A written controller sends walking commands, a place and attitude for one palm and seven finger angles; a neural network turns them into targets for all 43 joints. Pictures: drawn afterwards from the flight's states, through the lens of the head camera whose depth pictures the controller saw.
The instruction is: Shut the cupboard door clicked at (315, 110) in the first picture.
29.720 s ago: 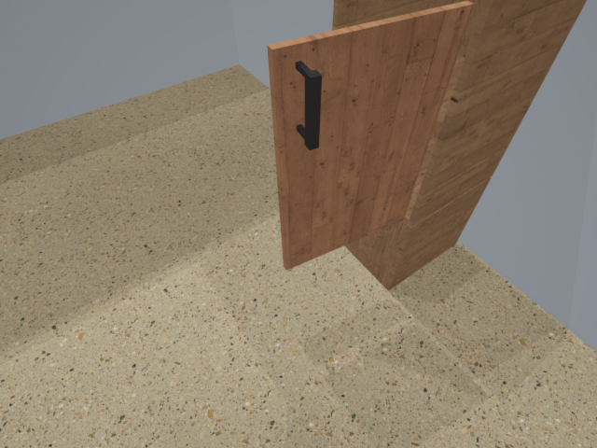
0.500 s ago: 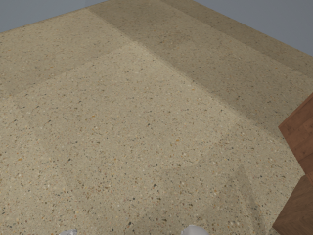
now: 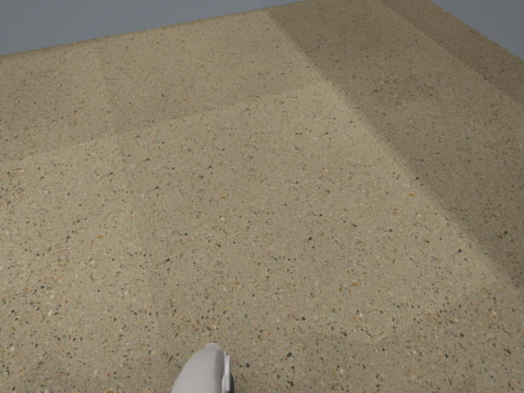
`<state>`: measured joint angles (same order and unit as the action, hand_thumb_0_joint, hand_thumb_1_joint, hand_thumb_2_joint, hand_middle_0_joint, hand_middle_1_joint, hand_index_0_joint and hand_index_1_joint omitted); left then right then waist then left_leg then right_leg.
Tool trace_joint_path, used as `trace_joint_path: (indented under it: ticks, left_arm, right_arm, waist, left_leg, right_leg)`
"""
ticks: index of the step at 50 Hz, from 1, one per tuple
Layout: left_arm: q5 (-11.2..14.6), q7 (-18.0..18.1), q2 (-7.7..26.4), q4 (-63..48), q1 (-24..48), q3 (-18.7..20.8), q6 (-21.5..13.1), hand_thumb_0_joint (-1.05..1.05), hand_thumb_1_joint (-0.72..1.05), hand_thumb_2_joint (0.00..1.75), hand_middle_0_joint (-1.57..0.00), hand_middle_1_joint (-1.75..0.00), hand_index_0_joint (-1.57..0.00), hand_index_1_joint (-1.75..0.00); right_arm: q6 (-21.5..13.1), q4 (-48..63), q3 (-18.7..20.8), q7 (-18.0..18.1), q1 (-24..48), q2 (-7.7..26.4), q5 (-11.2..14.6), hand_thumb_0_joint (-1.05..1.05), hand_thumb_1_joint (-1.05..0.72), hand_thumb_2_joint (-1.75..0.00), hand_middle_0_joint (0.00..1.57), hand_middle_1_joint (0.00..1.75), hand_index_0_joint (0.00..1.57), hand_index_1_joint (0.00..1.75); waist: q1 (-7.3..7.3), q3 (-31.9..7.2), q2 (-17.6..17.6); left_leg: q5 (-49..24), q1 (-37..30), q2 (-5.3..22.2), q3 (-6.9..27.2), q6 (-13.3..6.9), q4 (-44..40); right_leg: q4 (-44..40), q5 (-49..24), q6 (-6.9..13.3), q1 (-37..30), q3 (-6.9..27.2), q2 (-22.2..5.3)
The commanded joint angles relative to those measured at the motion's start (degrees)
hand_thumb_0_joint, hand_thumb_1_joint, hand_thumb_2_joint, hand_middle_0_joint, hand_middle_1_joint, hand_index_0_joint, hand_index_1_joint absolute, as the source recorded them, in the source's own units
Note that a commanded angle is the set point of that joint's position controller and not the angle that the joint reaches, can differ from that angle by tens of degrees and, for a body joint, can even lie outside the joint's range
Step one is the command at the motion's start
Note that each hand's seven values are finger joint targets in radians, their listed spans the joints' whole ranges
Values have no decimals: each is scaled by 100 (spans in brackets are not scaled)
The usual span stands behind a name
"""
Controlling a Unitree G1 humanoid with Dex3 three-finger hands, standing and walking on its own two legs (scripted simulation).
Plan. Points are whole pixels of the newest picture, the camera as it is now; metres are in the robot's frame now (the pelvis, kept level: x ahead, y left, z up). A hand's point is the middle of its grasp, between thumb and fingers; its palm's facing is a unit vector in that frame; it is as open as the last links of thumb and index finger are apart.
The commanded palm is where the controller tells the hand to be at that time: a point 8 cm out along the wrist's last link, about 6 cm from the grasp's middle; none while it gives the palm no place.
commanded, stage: walk to a spot facing it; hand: left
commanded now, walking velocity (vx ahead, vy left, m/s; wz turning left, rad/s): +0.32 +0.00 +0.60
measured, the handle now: out of the picture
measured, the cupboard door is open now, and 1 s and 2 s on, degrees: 53 53 53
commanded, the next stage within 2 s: turn to face it in 0.24 s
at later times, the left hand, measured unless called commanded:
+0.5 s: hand (141, 286) +0.31 +0.26 -0.15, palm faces +0.18 -0.97 -0.17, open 7.3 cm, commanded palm none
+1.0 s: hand (151, 251) +0.39 +0.26 -0.17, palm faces -0.01 -0.98 -0.21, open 7.3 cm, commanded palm none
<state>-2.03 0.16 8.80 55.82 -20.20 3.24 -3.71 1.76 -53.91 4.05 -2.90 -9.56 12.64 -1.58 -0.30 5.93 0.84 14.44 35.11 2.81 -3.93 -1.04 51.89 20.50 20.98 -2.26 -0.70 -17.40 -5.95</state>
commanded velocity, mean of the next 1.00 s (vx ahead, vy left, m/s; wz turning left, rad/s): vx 0.08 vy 0.00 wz -0.27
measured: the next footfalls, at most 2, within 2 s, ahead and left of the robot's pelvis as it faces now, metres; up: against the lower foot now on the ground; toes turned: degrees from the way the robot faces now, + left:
left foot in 0.12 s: +0.19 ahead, +0.10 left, +0.00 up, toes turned +10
right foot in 0.64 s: +0.38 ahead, -0.04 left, +0.00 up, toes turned +2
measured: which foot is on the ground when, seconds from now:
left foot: up 0.00-0.10, down 0.12-0.68, up 0.70-1.00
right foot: down 0.00-0.10, up 0.12-0.62, down 0.64-1.00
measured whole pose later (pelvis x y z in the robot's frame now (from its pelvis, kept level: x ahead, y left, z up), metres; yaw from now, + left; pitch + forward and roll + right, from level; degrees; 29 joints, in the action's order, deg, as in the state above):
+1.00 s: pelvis +0.35 +0.07 +0.00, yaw -5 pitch +1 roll +0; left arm -1.6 -0.1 11.2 55.3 -15.1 4.6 1.6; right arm 1.4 -52.3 3.1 1.3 -7.3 10.8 -0.5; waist 1.4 4.4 1.5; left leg 22.0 25.2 2.2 1.8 3.6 44.8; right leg 28.0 14.2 1.3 14.8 5.8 3.0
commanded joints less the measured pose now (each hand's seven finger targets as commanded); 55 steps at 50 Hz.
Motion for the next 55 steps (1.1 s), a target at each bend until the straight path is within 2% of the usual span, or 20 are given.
trace_joint_path:
  ticks: [1, 3, 4, 5, 6, 8, 11, 18, 22, 27, 31, 32, 33, 34, 35, 40, 50, 51, 53, 55]
  left_arm:
    - [14, 84, 1243, -237, -289, 281, -98, 0, 90, 90, -20, -30, -20, -30]
    - [75, 58, 1446, -302, -59, 318, -65, 0, 90, 90, -20, -30, -20, -30]
    - [102, 15, 1371, -372, 51, 294, -42, 0, 90, 90, -20, -30, -20, -30]
    - [174, -91, 1049, -604, -82, 243, 3, 0, 90, 90, -20, -30, -20, -30]
    - [159, -75, 940, -956, 403, 200, 57, 0, 90, 90, -20, -30, -20, -30]
    - [121, -11, 869, -1088, 855, 213, 60, 0, 90, 90, -20, -30, -20, -30]
    - [-27, -63, 716, -614, 304, 236, 228, 0, 90, 90, -20, -30, -20, -30]
    - [23, -58, 618, -682, 702, 152, 323, 0, 90, 90, -20, -30, -20, -30]
    - [70, -2, 451, -587, 1034, -16, 329, 0, 90, 90, -20, -30, -20, -30]
    - [89, -1, 471, -632, 1320, -19, 351, 0, 90, 90, -20, -30, -20, -30]
    - [70, -7, 629, -471, 440, 106, 328, 0, 90, 90, -20, -30, -20, -30]
    - [47, 10, 816, -320, -153, 177, 277, 0, 90, 90, -20, -30, -20, -30]
    - [2, 70, 1287, -169, -739, 301, 185, 0, 90, 90, -20, -30, -20, -30]
    - [121, 111, 1496, -133, -805, 318, 200, 0, 90, 90, -20, -30, -20, -30]
    - [128, 183, 1291, -250, -418, 307, 259, 0, 90, 90, -20, -30, -20, -30]
    - [75, 198, 1083, -537, 745, 265, 283, 0, 90, 90, -20, -30, -20, -30]
    - [78, 44, 1305, -578, 693, 405, 436, 0, 90, 90, -20, -30, -20, -30]
    - [114, 45, 1236, -638, 801, 388, 466, 0, 90, 90, -20, -30, -20, -30]
    - [213, 1, 737, -803, 593, 268, 503, 0, 90, 90, -20, -30, -20, -30]
    - [124, -18, 889, -951, 618, 301, 521, 0, 90, 90, -20, -30, -20, -30]
  right_arm:
    - [-298, 643, -55, -30, 413, 164, 18, 0, -90, -90, 20, 30, 20, 30]
    - [-318, 399, 49, 33, -571, 463, -8, 0, -90, -90, 20, 30, 20, 30]
    - [-321, 229, 158, 66, -1381, 850, -40, 0, -90, -90, 20, 30, 20, 30]
    - [-349, 174, 360, 146, -1908, 1610, -115, 0, -90, -90, 20, 30, 20, 30]
    - [-334, 146, 420, 236, -2075, 1963, -2, 0, -90, -90, 20, 30, 20, 30]
    - [-368, 335, 314, 318, -1321, 1569, 37, 0, -90, -90, 20, 30, 20, 30]
    - [-518, 510, 52, 364, -466, 871, -10, 0, -90, -90, 20, 30, 20, 30]
    - [-581, 216, -22, 431, -954, 621, 65, 0, -90, -90, 20, 30, 20, 30]
    - [-544, -87, -103, 492, -1300, 394, 60, 0, -90, -90, 20, 30, 20, 30]
    - [-439, -305, -97, 552, -1457, 412, 9, 0, -90, -90, 20, 30, 20, 30]
    - [-360, -276, -59, 611, -1208, 546, 69, 0, -90, -90, 20, 30, 20, 30]
    - [-365, -198, -36, 607, -1072, 565, 141, 0, -90, -90, 20, 30, 20, 30]
    - [-403, -55, -10, 587, -1097, 404, 214, 0, -90, -90, 20, 30, 20, 30]
    - [-372, 42, -28, 565, -1079, 377, 240, 0, -90, -90, 20, 30, 20, 30]
    - [-303, 89, -49, 580, -722, 349, 183, 0, -90, -90, 20, 30, 20, 30]
    - [-60, 79, -98, 422, -679, -11, 83, 0, -90, -90, 20, 30, 20, 30]
    - [-199, 399, -8, 490, -377, 291, 140, 0, -90, -90, 20, 30, 20, 30]
    - [-247, 346, 15, 514, -605, 441, 137, 0, -90, -90, 20, 30, 20, 30]
    - [-320, 430, 175, 539, -855, 1335, 7, 0, -90, -90, 20, 30, 20, 30]
    - [-248, 657, 95, 531, -588, 1236, -65, 0, -90, -90, 20, 30, 20, 30]
  waist:
    - [-36, -307, 865]
    - [-567, -806, 733]
    - [-991, -1274, 191]
    - [-1076, -1851, -1371]
    - [-1087, -2164, -1401]
    - [-664, -1102, -269]
    - [-81, -450, -503]
    - [-45, -818, -282]
    - [-115, -602, -575]
    - [-188, -63, -780]
    - [280, -382, -390]
    - [541, -796, -28]
    - [657, -1546, 956]
    - [553, -1712, 1156]
    - [506, -1319, 921]
    - [-140, -861, 120]
    - [-93, -893, 876]
    - [-227, -942, 662]
    - [-217, -1154, -1760]
    - [-102, -862, -786]
  left_leg:
    - [355, -450, -351, -558, -288, -1081]
    - [54, -2054, -702, -745, -448, -1469]
    - [-174, -3465, -497, -276, -582, -1835]
    - [-711, -4850, 1197, 2471, -1396, -2218]
    - [-1156, -5159, 2020, 4136, -1865, -3128]
    - [252, -3478, 1884, 3362, -1553, -3566]
    - [-231, -1875, 1071, 2099, -1017, -3745]
    - [-2746, -3088, 789, 1506, -1011, -3631]
    - [-4470, -3339, 655, 831, -654, -3371]
    - [-4850, -3376, 1016, 531, -610, -3083]
    - [-5430, -3244, 1077, 357, -413, -1731]
    - [-4901, -2715, 715, 217, -179, -672]
    - [-2144, -1457, -208, -256, 169, 1192]
    - [2190, -743, -738, 15, 303, 2512]
    - [2158, -362, -387, 719, 254, 2536]
    - [1042, -926, -28, 474, 418, 1149]
    - [206, -2021, -315, 320, 499, -1842]
    - [-257, -2716, -161, 354, 479, -2507]
    - [-1862, -3632, 2165, 2581, -497, -3370]
    - [-1525, -2615, 2477, 2292, -1036, -3433]
  right_leg:
    - [348, -5405, 573, -512, 251, -1502]
    - [1648, -5638, 416, 102, -104, -1382]
    - [3092, -4359, 282, 1027, -101, -1202]
    - [5215, 105, -37, 3022, 44, -230]
    - [6234, 1417, -41, 4056, 1038, 144]
    - [6168, 558, 83, 4128, 1596, -279]
    - [5301, -246, -37, 3404, 1806, -407]
    - [3868, -1084, -237, 3703, 1727, -112]
    - [2770, -1522, -43, 3212, 1533, 212]
    - [1955, -1205, 285, 2769, 1444, 459]
    - [1337, -1347, 492, 1573, 1333, 718]
    - [982, -2797, 717, 579, 1728, 511]
    - [872, -5548, 1479, -714, 3590, -888]
    - [282, -6698, 2228, -825, 4588, -1914]
    - [132, -5818, 2282, -504, 4585, -1630]
    - [-170, -3558, 1409, 1335, 3096, -620]
    - [478, -2828, 977, 1517, 3628, -226]
    - [757, -2434, 756, 1959, 3477, -48]
    - [2707, 1348, 130, 3303, 2128, 1068]
    - [4161, 1401, 45, 3045, 2084, 590]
